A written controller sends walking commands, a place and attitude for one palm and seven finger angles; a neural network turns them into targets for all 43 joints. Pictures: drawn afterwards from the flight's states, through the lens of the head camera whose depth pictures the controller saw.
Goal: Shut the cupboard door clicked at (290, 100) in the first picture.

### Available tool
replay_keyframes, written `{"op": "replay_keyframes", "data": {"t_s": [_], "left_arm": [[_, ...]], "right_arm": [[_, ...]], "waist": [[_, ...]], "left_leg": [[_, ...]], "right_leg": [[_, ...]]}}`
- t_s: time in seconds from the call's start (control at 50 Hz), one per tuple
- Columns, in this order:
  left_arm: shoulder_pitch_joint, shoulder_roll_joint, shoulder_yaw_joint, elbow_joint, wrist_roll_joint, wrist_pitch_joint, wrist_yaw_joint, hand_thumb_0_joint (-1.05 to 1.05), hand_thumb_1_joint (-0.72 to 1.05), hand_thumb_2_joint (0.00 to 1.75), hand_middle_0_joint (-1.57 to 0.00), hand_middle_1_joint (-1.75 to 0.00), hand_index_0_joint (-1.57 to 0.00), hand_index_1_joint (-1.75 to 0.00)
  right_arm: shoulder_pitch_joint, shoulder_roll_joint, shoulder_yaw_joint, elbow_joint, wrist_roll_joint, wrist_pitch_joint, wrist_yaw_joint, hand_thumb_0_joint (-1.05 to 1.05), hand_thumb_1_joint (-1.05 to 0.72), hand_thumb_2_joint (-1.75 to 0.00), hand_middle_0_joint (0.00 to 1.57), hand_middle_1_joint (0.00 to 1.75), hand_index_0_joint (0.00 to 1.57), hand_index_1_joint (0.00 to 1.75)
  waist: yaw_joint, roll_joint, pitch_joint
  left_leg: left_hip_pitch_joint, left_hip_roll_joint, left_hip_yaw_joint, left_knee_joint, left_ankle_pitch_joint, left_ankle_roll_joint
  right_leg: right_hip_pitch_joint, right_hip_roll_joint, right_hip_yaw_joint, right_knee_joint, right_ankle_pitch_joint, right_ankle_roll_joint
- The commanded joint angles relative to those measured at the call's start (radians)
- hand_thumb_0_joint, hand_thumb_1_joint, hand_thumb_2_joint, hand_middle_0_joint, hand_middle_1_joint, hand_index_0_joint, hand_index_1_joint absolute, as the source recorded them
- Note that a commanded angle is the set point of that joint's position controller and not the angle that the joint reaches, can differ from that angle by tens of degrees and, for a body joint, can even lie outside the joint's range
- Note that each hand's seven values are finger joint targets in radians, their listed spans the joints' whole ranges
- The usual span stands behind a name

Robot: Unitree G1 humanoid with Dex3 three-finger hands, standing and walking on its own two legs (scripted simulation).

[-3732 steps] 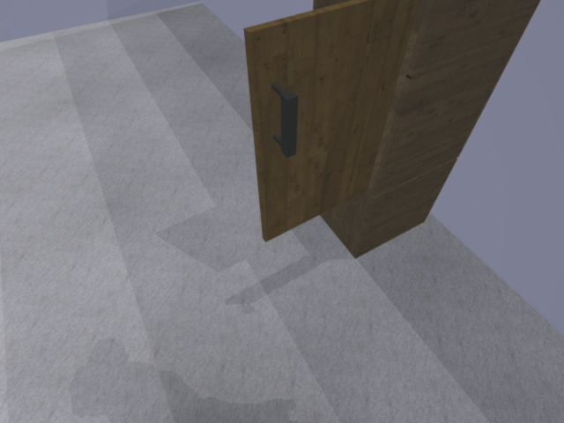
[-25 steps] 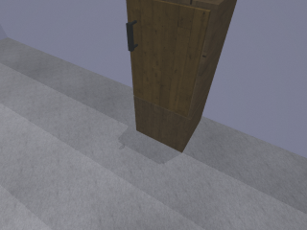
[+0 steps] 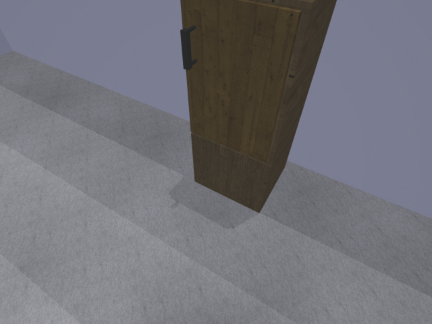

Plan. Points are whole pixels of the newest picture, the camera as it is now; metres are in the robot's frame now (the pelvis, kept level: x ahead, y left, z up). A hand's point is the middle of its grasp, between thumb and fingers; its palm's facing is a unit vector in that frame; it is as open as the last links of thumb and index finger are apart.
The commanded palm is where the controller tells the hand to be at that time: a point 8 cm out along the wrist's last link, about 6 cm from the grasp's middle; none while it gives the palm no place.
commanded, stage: look to check the result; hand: left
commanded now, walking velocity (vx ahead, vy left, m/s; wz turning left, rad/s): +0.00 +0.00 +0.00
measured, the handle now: (190, 47) +0.95 +0.15 +0.07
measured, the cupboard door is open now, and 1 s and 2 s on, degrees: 0 0 0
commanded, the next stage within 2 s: stand and wait in 0.18 s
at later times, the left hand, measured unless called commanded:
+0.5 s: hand out of the picture +0.00 +0.16 -0.18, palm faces +0.02 -0.98 -0.19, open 7.4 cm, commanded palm none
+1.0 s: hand out of the picture +0.01 +0.17 -0.17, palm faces +0.02 -0.98 -0.21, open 7.4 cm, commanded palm none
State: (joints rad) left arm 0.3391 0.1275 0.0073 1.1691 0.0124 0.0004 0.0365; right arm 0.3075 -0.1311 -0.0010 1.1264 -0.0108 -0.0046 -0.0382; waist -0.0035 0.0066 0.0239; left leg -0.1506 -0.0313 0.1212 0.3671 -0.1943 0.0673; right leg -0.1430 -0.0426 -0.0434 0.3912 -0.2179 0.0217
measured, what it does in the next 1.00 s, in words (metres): stands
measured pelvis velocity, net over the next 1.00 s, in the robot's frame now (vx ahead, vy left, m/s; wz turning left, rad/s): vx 0.01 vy -0.01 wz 0.00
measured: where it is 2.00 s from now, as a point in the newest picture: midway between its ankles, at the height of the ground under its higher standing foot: outside the picture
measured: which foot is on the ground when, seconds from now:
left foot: down 0.00-1.00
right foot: down 0.00-1.00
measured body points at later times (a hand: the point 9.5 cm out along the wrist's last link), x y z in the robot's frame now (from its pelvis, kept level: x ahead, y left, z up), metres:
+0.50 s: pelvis +0.01 -0.01 +0.00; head +0.01 -0.01 +0.45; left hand +0.00 +0.22 -0.16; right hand -0.01 -0.23 -0.16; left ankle +0.01 +0.07 -0.74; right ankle +0.00 -0.13 -0.74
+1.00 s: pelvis +0.01 -0.01 +0.00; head +0.02 -0.02 +0.45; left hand +0.01 +0.22 -0.16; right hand +0.02 -0.25 -0.16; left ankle +0.01 +0.07 -0.74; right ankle +0.00 -0.13 -0.74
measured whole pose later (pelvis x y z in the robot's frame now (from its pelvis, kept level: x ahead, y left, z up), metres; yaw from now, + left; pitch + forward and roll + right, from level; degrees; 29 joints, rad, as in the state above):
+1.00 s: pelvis +0.01 -0.01 +0.00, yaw +0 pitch -2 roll +0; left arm 0.26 0.18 0.01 1.16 0.01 -0.01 0.03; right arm 0.25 -0.18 0.00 1.14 -0.01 -0.01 -0.03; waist -0.01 0.01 0.04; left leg -0.12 -0.01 0.11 0.34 -0.20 0.04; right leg -0.10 -0.02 -0.06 0.34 -0.22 0.00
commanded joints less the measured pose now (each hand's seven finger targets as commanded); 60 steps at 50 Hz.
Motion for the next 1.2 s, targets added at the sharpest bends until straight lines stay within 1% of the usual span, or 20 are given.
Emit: {"op": "replay_keyframes", "data": {"t_s": [0.0, 0.04, 0.08, 0.1, 0.14, 0.22, 0.24, 0.28, 0.3, 0.36, 0.48, 0.58, 0.7, 0.78, 0.84, 0.92, 0.94, 1.12, 1.14, 1.18], "left_arm": [[0.063, 0.097, 0.011, -0.022, 0.004, -0.012, 0.002, 0.00, 0.90, 0.90, -0.20, -0.30, -0.20, -0.30], [0.064, 0.110, 0.013, -0.027, 0.004, -0.015, 0.002, 0.00, 0.90, 0.90, -0.20, -0.30, -0.20, -0.30], [0.052, 0.106, 0.012, -0.027, 0.003, -0.015, 0.003, 0.00, 0.90, 0.90, -0.20, -0.30, -0.20, -0.30], [0.052, 0.104, 0.011, -0.027, 0.002, -0.014, 0.002, 0.00, 0.90, 0.90, -0.20, -0.30, -0.20, -0.30], [0.053, 0.118, 0.014, -0.030, 0.003, -0.016, 0.002, 0.00, 0.90, 0.90, -0.20, -0.30, -0.20, -0.30], [0.038, 0.117, 0.012, -0.030, 0.002, -0.015, 0.002, 0.00, 0.90, 0.90, -0.20, -0.30, -0.20, -0.30], [0.040, 0.128, 0.015, -0.034, 0.002, -0.018, 0.001, 0.00, 0.90, 0.90, -0.20, -0.30, -0.20, -0.30], [0.029, 0.122, 0.013, -0.033, 0.001, -0.017, 0.001, 0.00, 0.90, 0.90, -0.20, -0.30, -0.20, -0.30], [0.030, 0.124, 0.013, -0.034, 0.001, -0.017, 0.001, 0.00, 0.90, 0.90, -0.20, -0.30, -0.20, -0.30], [0.020, 0.132, 0.015, -0.038, 0.001, -0.019, 0.000, 0.00, 0.90, 0.90, -0.20, -0.30, -0.20, -0.30], [0.004, 0.136, 0.015, -0.039, 0.001, -0.016, -0.001, 0.00, 0.90, 0.90, -0.20, -0.30, -0.20, -0.30], [-0.006, 0.146, 0.017, -0.043, 0.000, -0.020, -0.001, 0.00, 0.90, 0.90, -0.20, -0.30, -0.20, -0.30], [-0.010, 0.152, 0.016, -0.040, 0.000, -0.019, -0.002, 0.00, 0.90, 0.90, -0.20, -0.30, -0.20, -0.30], [-0.015, 0.161, 0.018, -0.041, 0.001, -0.023, -0.003, 0.00, 0.90, 0.90, -0.20, -0.30, -0.20, -0.30], [-0.017, 0.173, 0.018, -0.044, 0.001, -0.025, -0.003, 0.00, 0.90, 0.90, -0.20, -0.30, -0.20, -0.30], [-0.030, 0.174, 0.019, -0.042, 0.000, -0.025, -0.003, 0.00, 0.90, 0.90, -0.20, -0.30, -0.20, -0.30], [-0.024, 0.183, 0.021, -0.044, 0.001, -0.027, -0.004, 0.00, 0.90, 0.90, -0.20, -0.30, -0.20, -0.30], [-0.044, 0.193, 0.021, -0.043, 0.000, -0.028, -0.004, 0.00, 0.90, 0.90, -0.20, -0.30, -0.20, -0.30], [-0.042, 0.201, 0.023, -0.047, 0.002, -0.030, -0.005, 0.00, 0.90, 0.90, -0.20, -0.30, -0.20, -0.30], [-0.050, 0.199, 0.020, -0.045, 0.000, -0.028, -0.005, 0.00, 0.90, 0.90, -0.20, -0.30, -0.20, -0.30]], "right_arm": [[0.083, -0.099, -0.014, -0.014, 0.000, -0.008, -0.004, 0.00, -0.90, -0.90, 0.20, 0.30, 0.20, 0.30], [0.073, -0.113, -0.016, -0.019, 0.004, -0.009, -0.003, 0.00, -0.90, -0.90, 0.20, 0.30, 0.20, 0.30], [0.076, -0.107, -0.014, -0.014, 0.001, -0.011, -0.004, 0.00, -0.90, -0.90, 0.20, 0.30, 0.20, 0.30], [0.074, -0.107, -0.014, -0.013, 0.000, -0.010, -0.004, 0.00, -0.90, -0.90, 0.20, 0.30, 0.20, 0.30], [0.065, -0.119, -0.016, -0.016, 0.003, -0.011, -0.003, 0.00, -0.90, -0.90, 0.20, 0.30, 0.20, 0.30], [0.064, -0.110, -0.015, -0.011, 0.001, -0.010, -0.002, 0.00, -0.90, -0.90, 0.20, 0.30, 0.20, 0.30], [0.061, -0.122, -0.016, -0.014, 0.003, -0.011, -0.002, 0.00, -0.90, -0.90, 0.20, 0.30, 0.20, 0.30], [0.062, -0.112, -0.014, -0.010, 0.001, -0.010, -0.002, 0.00, -0.90, -0.90, 0.20, 0.30, 0.20, 0.30], [0.060, -0.116, -0.014, -0.010, 0.001, -0.011, -0.002, 0.00, -0.90, -0.90, 0.20, 0.30, 0.20, 0.30], [0.055, -0.122, -0.016, -0.012, 0.001, -0.011, -0.002, 0.00, -0.90, -0.90, 0.20, 0.30, 0.20, 0.30], [0.049, -0.129, -0.015, -0.011, 0.000, -0.011, -0.002, 0.00, -0.90, -0.90, 0.20, 0.30, 0.20, 0.30], [0.040, -0.139, -0.017, -0.013, 0.001, -0.013, -0.002, 0.00, -0.90, -0.90, 0.20, 0.30, 0.20, 0.30], [0.027, -0.145, -0.017, -0.011, 0.001, -0.011, -0.001, 0.00, -0.90, -0.90, 0.20, 0.30, 0.20, 0.30], [0.019, -0.154, -0.019, -0.013, 0.001, -0.013, -0.001, 0.00, -0.90, -0.90, 0.20, 0.30, 0.20, 0.30], [0.009, -0.167, -0.020, -0.017, 0.004, -0.013, -0.001, 0.00, -0.90, -0.90, 0.20, 0.30, 0.20, 0.30], [0.000, -0.169, -0.019, -0.015, 0.002, -0.015, -0.002, 0.00, -0.90, -0.90, 0.20, 0.30, 0.20, 0.30], [-0.004, -0.179, -0.021, -0.017, 0.004, -0.016, -0.002, 0.00, -0.90, -0.90, 0.20, 0.30, 0.20, 0.30], [-0.022, -0.186, -0.020, -0.015, 0.001, -0.014, -0.001, 0.00, -0.90, -0.90, 0.20, 0.30, 0.20, 0.30], [-0.024, -0.196, -0.022, -0.019, 0.003, -0.014, 0.000, 0.00, -0.90, -0.90, 0.20, 0.30, 0.20, 0.30], [-0.027, -0.192, -0.020, -0.016, 0.001, -0.013, 0.000, 0.00, -0.90, -0.90, 0.20, 0.30, 0.20, 0.30]], "waist": [[-0.007, -0.011, 0.074], [-0.003, -0.026, 0.070], [-0.007, -0.026, 0.063], [-0.006, -0.011, 0.066], [-0.002, -0.012, 0.065], [-0.005, -0.003, 0.070], [-0.002, -0.007, 0.061], [-0.006, -0.014, 0.066], [-0.005, -0.003, 0.061], [-0.005, -0.012, 0.059], [-0.006, 0.000, 0.065], [-0.006, -0.009, 0.038], [-0.004, -0.006, 0.063], [-0.005, -0.011, 0.034], [-0.004, -0.011, 0.045], [-0.006, -0.001, 0.027], [-0.003, -0.012, 0.018], [-0.004, -0.006, 0.034], [-0.003, -0.020, 0.037], [-0.005, -0.010, 0.044]], "left_leg": [[-0.024, 0.150, -0.160, -0.113, -0.001, -0.025], [-0.014, 0.148, -0.154, -0.099, 0.038, -0.022], [-0.010, 0.149, -0.154, -0.098, 0.060, -0.024], [-0.008, 0.149, -0.151, -0.101, 0.051, -0.025], [-0.006, 0.148, -0.152, -0.096, 0.063, -0.023], [-0.012, 0.145, -0.151, -0.104, 0.044, -0.027], [-0.004, 0.145, -0.148, -0.094, 0.069, -0.025], [-0.009, 0.145, -0.150, -0.098, 0.059, -0.028], [-0.006, 0.144, -0.147, -0.095, 0.064, -0.028], [-0.001, 0.146, -0.149, -0.094, 0.076, -0.027], [-0.001, 0.149, -0.151, -0.103, 0.070, -0.031], [0.018, 0.152, -0.147, -0.093, 0.106, -0.030], [0.013, 0.152, -0.148, -0.101, 0.093, -0.031], [0.033, 0.153, -0.148, -0.093, 0.126, -0.030], [0.033, 0.154, -0.149, -0.093, 0.127, -0.030], [0.043, 0.155, -0.151, -0.092, 0.153, -0.032], [0.054, 0.157, -0.149, -0.088, 0.163, -0.030], [0.049, 0.158, -0.151, -0.096, 0.164, -0.034], [0.051, 0.157, -0.153, -0.092, 0.168, -0.032], [0.045, 0.157, -0.152, -0.098, 0.152, -0.035]], "right_leg": [[-0.071, -0.058, 0.074, -0.064, 0.045, -0.045], [-0.068, -0.059, 0.076, -0.069, 0.059, -0.047], [-0.060, -0.062, 0.078, -0.067, 0.067, -0.047], [-0.064, -0.062, 0.076, -0.068, 0.058, -0.047], [-0.062, -0.061, 0.080, -0.072, 0.064, -0.049], [-0.054, -0.064, 0.081, -0.078, 0.059, -0.051], [-0.050, -0.063, 0.082, -0.079, 0.074, -0.052], [-0.049, -0.065, 0.080, -0.081, 0.064, -0.052], [-0.045, -0.066, 0.083, -0.083, 0.070, -0.052], [-0.044, -0.067, 0.083, -0.085, 0.077, -0.054], [-0.041, -0.063, 0.082, -0.085, 0.071, -0.053], [-0.025, -0.067, 0.083, -0.088, 0.096, -0.055], [-0.033, -0.068, 0.083, -0.097, 0.086, -0.055], [-0.017, -0.071, 0.085, -0.098, 0.112, -0.056], [-0.022, -0.069, 0.086, -0.105, 0.111, -0.058], [-0.005, -0.072, 0.085, -0.103, 0.130, -0.058], [-0.007, -0.072, 0.085, -0.104, 0.141, -0.060], [0.007, -0.079, 0.083, -0.117, 0.151, -0.060], [0.003, -0.077, 0.084, -0.120, 0.160, -0.062], [0.005, -0.079, 0.086, -0.123, 0.144, -0.061]]}}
